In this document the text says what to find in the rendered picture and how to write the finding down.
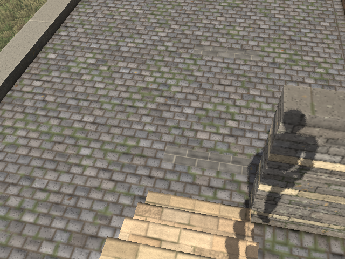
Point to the stairs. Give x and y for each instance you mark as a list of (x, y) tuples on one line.
[(174, 227)]

